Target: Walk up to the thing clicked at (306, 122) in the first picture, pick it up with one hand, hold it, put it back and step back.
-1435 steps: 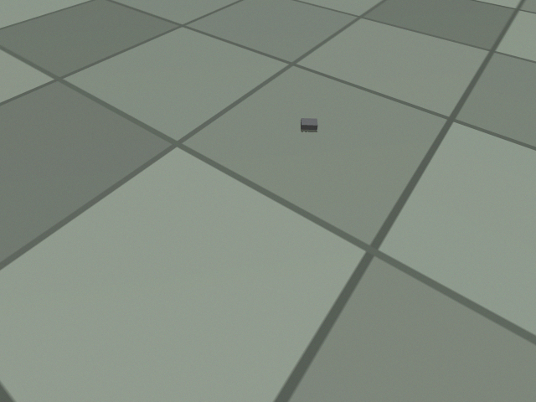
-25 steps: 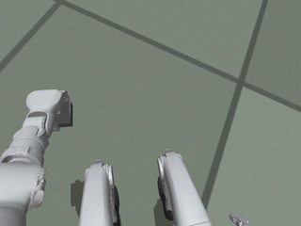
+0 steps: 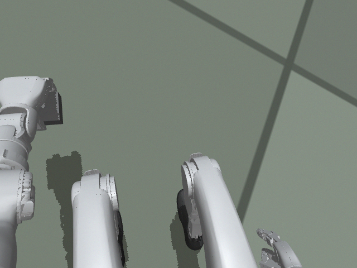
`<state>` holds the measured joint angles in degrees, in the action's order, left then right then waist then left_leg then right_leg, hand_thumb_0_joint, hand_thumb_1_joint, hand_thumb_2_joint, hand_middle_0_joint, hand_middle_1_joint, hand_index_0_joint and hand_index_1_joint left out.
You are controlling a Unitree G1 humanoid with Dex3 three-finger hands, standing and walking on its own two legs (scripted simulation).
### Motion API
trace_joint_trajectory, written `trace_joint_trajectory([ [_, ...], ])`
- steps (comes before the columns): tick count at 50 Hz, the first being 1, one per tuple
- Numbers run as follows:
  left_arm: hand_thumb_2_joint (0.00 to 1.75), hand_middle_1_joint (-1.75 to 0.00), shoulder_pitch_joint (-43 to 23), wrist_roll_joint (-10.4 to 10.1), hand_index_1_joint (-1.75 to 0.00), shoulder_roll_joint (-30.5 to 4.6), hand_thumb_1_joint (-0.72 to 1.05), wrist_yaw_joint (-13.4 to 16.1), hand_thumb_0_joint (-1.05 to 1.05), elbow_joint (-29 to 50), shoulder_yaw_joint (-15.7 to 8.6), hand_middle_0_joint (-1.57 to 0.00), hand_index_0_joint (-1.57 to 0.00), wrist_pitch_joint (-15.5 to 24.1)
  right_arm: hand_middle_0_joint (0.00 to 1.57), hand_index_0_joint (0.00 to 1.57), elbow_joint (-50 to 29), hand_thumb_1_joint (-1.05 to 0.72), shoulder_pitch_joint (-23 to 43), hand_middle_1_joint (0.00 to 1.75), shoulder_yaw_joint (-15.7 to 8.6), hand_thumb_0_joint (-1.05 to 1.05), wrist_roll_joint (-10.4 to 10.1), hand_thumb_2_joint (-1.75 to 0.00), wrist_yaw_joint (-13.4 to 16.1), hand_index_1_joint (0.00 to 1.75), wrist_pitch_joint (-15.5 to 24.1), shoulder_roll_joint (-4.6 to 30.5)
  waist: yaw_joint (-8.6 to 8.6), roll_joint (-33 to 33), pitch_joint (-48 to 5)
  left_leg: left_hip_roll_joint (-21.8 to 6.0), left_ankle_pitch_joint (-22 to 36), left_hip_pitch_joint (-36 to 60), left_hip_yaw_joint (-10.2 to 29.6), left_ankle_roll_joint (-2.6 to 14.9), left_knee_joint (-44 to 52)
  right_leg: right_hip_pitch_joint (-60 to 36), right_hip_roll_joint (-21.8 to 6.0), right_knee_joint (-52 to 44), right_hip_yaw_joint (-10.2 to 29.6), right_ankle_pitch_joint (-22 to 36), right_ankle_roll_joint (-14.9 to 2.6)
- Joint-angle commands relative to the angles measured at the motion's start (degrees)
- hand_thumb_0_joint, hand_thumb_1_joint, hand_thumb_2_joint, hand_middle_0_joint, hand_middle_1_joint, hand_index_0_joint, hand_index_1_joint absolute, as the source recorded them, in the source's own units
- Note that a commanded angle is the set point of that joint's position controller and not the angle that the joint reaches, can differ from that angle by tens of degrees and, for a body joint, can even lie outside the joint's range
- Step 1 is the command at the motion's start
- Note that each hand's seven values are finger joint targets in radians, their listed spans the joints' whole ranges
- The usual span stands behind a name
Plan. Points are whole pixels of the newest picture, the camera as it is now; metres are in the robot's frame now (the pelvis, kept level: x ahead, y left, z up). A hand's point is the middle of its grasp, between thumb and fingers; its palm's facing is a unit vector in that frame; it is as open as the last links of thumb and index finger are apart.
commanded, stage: crouch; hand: left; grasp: from above
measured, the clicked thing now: (36, 109) +0.48 +0.27 -0.20
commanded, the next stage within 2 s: lower in 0.70 s
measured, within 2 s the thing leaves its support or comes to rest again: neither
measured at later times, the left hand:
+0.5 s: hand (46, 111) +0.48 +0.26 -0.23, palm faces -0.46 -0.01 -0.89, open 9.9 cm
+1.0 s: hand (49, 112) +0.49 +0.26 -0.27, palm faces -0.49 -0.02 -0.87, open 9.9 cm
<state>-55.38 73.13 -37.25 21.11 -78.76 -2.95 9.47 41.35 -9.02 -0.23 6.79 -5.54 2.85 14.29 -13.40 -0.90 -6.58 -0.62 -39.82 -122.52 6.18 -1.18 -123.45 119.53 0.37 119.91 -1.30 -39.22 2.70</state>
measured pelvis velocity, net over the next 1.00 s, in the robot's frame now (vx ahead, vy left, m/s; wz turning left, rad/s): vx -0.01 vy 0.00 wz -0.07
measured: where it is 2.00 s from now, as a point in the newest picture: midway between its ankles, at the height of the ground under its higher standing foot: (154, 238)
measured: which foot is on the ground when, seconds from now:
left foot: down 0.00-1.00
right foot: down 0.00-1.00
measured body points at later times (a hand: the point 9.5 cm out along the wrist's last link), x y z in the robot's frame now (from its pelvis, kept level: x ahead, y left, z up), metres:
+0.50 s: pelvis -0.01 +0.00 -0.06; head +0.25 +0.06 +0.30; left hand +0.50 +0.26 -0.18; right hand +0.00 -0.27 -0.16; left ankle +0.07 +0.13 -0.37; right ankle +0.09 -0.14 -0.37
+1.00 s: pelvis -0.01 +0.00 -0.09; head +0.26 +0.07 +0.27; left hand +0.51 +0.26 -0.22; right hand +0.01 -0.27 -0.18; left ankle +0.07 +0.13 -0.37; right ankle +0.09 -0.14 -0.37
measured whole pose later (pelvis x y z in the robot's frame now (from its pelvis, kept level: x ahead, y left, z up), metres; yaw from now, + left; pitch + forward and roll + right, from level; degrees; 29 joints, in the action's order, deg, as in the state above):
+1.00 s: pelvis -0.01 +0.00 -0.09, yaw -4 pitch +34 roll -10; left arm -62.3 74.9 -48.6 21.0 -88.5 -3.6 13.3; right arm 40.6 -8.9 8.0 8.7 -7.9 2.4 15.8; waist -18.3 1.7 1.0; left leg 0.3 -39.9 -134.8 10.3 -1.4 -140.2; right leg 130.1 1.8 133.9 -3.7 -38.4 3.6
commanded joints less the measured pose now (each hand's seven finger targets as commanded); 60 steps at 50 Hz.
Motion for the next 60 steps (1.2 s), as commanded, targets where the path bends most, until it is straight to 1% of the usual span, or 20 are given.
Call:
trace_joint_trajectory([
  [1,0.70,-0.56,-22.80,-0.66,-0.55,-16.41,0.72,1.31,0.00,9.27,-2.66,-1.08,-1.09,0.49,0.20,0.20,0.35,-0.91,-14.85,0.30,-4.15,0.00,0.10,-0.90,0.07,0.30,-0.16,13.20,-0.60,-13.79,-42.40,0.50,16.15,30.02,-4.55,2.47,10.25,-21.00,1.38,-10.76,-4.37,17.07,-4.23],
  [4,0.71,-0.58,-22.13,-0.50,-0.57,-15.65,0.73,0.64,0.00,7.56,-2.27,-1.08,-1.09,1.26,0.20,0.20,0.27,-0.91,-14.93,0.30,-3.69,0.00,0.36,-0.90,-0.39,0.30,-0.41,13.33,-1.19,-15.06,-39.80,0.49,16.18,28.88,-4.36,2.20,9.04,-19.00,1.41,-9.24,-4.70,16.70,-4.33],
  [9,0.71,-0.62,-22.48,0.38,-0.60,-18.57,0.77,0.73,0.00,5.78,-3.24,-1.09,-1.11,2.41,0.20,0.20,0.13,-0.91,-15.31,0.30,-2.86,0.00,0.56,-0.90,-1.02,0.30,-0.83,13.80,-1.55,-14.34,-39.33,0.58,15.53,25.75,-4.56,2.44,6.42,-18.92,1.65,-7.41,-5.01,16.81,-4.12],
  [12,0.68,-0.62,-24.68,0.78,-0.59,-19.52,0.78,1.20,0.00,6.14,-3.58,-1.08,-1.11,3.04,0.20,0.20,-0.01,-0.91,-15.29,0.30,-2.18,0.00,0.97,-0.90,-1.22,0.30,-0.80,14.35,-2.40,-16.96,-38.71,0.54,14.46,26.38,-4.16,2.13,5.77,-16.34,1.59,-6.02,-5.78,15.50,-4.33],
  [15,0.66,-0.60,-25.78,1.38,-0.57,-21.00,0.76,2.01,0.00,6.26,-3.82,-1.07,-1.10,3.49,0.20,0.20,0.27,-0.91,-14.79,0.30,-1.73,0.00,0.84,-0.90,-1.30,0.30,-0.85,14.73,-2.14,-18.67,-38.35,0.55,13.26,26.24,-4.02,1.92,5.27,-13.73,1.74,-4.64,-6.39,14.15,-4.64],
  [19,0.67,-0.60,-27.75,1.38,-0.58,-21.01,0.77,2.74,0.00,5.77,-3.44,-1.08,-1.11,3.57,0.20,0.20,0.18,-0.91,-14.75,0.30,-0.98,0.00,1.18,-0.90,-1.48,0.30,-0.58,15.03,-3.63,-19.44,-37.78,0.42,12.53,25.72,-3.62,1.97,3.83,-12.17,1.80,-3.08,-7.07,14.03,-4.63],
  [21,0.67,-0.60,-29.25,1.96,-0.58,-23.25,0.74,3.20,0.00,5.83,-4.17,-1.06,-1.08,3.61,0.20,0.20,0.29,-0.91,-14.58,0.30,-0.64,0.00,1.25,-0.90,-1.36,0.30,-0.57,15.59,-3.60,-20.33,-38.48,0.46,12.25,25.24,-3.63,2.02,3.25,-11.66,1.90,-2.44,-7.19,13.96,-4.61],
  [22,0.65,-0.59,-26.69,1.93,-0.56,-22.02,0.74,3.32,0.00,3.03,-3.69,-1.06,-1.09,3.37,0.20,0.20,0.35,-0.91,-14.81,0.30,-0.38,0.00,1.45,-0.90,-1.47,0.30,-0.38,15.31,-3.96,-20.08,-36.09,0.53,11.93,24.18,-3.73,1.98,2.89,-11.48,1.77,-2.21,-7.27,13.65,-4.59],
  [31,0.65,-0.57,-27.21,1.59,-0.55,-23.57,0.74,3.08,0.00,1.19,-3.09,-1.07,-1.09,2.60,0.20,0.20,0.43,-0.91,-14.66,0.30,1.42,0.00,1.80,-0.90,-1.63,0.30,0.02,16.01,-4.92,-18.50,-35.32,0.59,11.47,20.21,-3.76,2.51,-0.11,-12.17,2.27,-0.81,-7.63,14.37,-4.20],
  [33,0.66,-0.58,-29.12,0.92,-0.56,-26.55,0.74,2.97,0.00,3.86,-4.18,-1.07,-1.09,2.82,0.20,0.20,0.20,-0.91,-13.92,0.30,1.36,0.00,1.53,-0.90,-1.51,0.30,-0.05,16.42,-3.92,-19.39,-36.73,0.56,11.37,18.97,-4.03,2.68,-0.49,-12.94,2.43,-0.70,-7.54,14.37,-4.17],
  [34,0.66,-0.58,-25.56,1.24,-0.56,-24.72,0.74,2.80,0.00,0.16,-3.59,-1.07,-1.09,2.39,0.20,0.20,0.19,-0.91,-14.30,0.30,1.73,0.00,1.80,-0.90,-1.57,0.30,-0.09,16.32,-4.34,-18.43,-35.07,0.63,11.19,18.71,-3.77,2.48,-0.51,-12.39,2.28,-0.13,-7.91,13.98,-4.18],
  [36,0.67,-0.60,-26.29,1.20,-0.58,-23.60,0.75,2.35,0.00,1.13,-2.58,-1.08,-1.10,2.67,0.20,0.20,0.35,-0.91,-14.01,0.30,2.02,0.00,1.80,-0.90,-1.69,0.30,-0.09,16.16,-4.77,-18.74,-35.06,0.45,11.72,19.39,-3.39,2.32,-0.75,-11.88,2.60,0.36,-8.25,14.46,-4.31],
  [39,0.66,-0.60,-27.56,0.75,-0.58,-25.84,0.79,2.09,0.00,2.54,-3.65,-1.09,-1.11,2.73,0.20,0.20,-0.23,-0.91,-14.00,0.30,2.03,0.00,1.57,-0.90,-1.74,0.30,-0.28,16.80,-4.41,-20.04,-35.39,0.53,12.47,19.56,-3.27,2.18,-1.05,-11.36,2.36,1.11,-8.50,14.92,-4.37],
  [44,0.66,-0.57,-27.29,1.04,-0.56,-23.95,0.70,1.61,0.00,0.50,-1.67,-1.07,-1.08,3.59,0.20,0.20,-0.15,-0.91,-13.39,0.30,2.75,0.00,1.65,-0.90,-1.96,0.30,-0.73,16.67,-5.59,-18.78,-32.77,0.41,11.94,17.14,-2.85,2.36,-2.24,-10.70,2.93,1.55,-8.86,14.81,-4.34],
  [47,0.66,-0.58,-27.39,0.60,-0.56,-24.67,0.73,2.27,0.00,-0.96,-2.09,-1.08,-1.09,4.14,0.20,0.20,-0.29,-0.90,-13.70,0.30,3.42,0.00,2.20,-0.90,-1.93,0.30,-0.39,17.19,-6.39,-17.74,-31.45,0.47,11.35,16.07,-2.81,2.58,-3.30,-11.17,2.84,1.41,-8.99,14.78,-3.96],
  [48,0.66,-0.56,-27.34,1.06,-0.55,-25.03,0.73,2.57,0.00,-0.58,-2.06,-1.08,-1.09,4.46,0.20,0.20,-0.03,-0.90,-13.51,0.30,3.60,0.00,2.21,-0.90,-1.86,0.30,-0.45,17.11,-5.75,-18.78,-32.24,0.46,11.95,16.98,-2.71,2.35,-3.04,-11.12,2.93,1.81,-9.05,15.12,-4.11],
  [52,0.66,-0.60,-27.31,1.94,-0.58,-26.33,0.77,3.56,0.00,-1.87,-2.55,-1.09,-1.11,5.18,0.20,0.20,-0.36,-0.91,-13.24,0.30,4.00,0.00,2.68,-0.90,-2.03,0.30,-0.02,17.83,-6.73,-20.49,-31.28,0.29,13.07,19.06,-2.01,1.90,-3.73,-9.15,2.92,3.09,-9.89,15.54,-4.37],
  [53,0.66,-0.59,-29.05,2.17,-0.57,-27.60,0.78,4.07,0.00,0.52,-2.95,-1.10,-1.12,5.69,0.20,0.20,-0.64,-0.90,-13.02,0.30,4.21,0.00,2.87,-0.90,-1.97,0.30,-0.08,18.15,-6.61,-21.98,-33.28,0.17,13.73,20.41,-1.80,1.77,-3.58,-9.72,3.00,3.19,-10.02,16.05,-4.36],
  [55,0.65,-0.61,-27.46,2.50,-0.58,-27.43,0.81,4.95,0.00,-1.81,-3.36,-1.11,-1.14,5.78,0.20,0.20,-1.00,-0.90,-12.85,0.30,4.46,0.00,3.21,-0.90,-2.09,0.30,0.22,18.50,-7.18,-22.11,-30.91,0.18,13.35,19.84,-1.68,1.69,-3.91,-8.57,2.89,3.68,-10.39,15.58,-4.49],
  [60,0.65,-0.60,-26.93,3.47,-0.58,-29.95,0.78,7.72,0.00,-1.37,-4.88,-1.09,-1.11,6.02,0.20,0.20,-0.79,-0.90,-12.71,0.30,5.07,0.00,3.93,-0.90,-2.12,0.30,0.98,18.68,-7.11,-22.78,-32.51,0.02,13.41,19.31,-1.90,1.99,-5.34,-10.29,3.15,3.94,-10.19,16.72,-4.02],
])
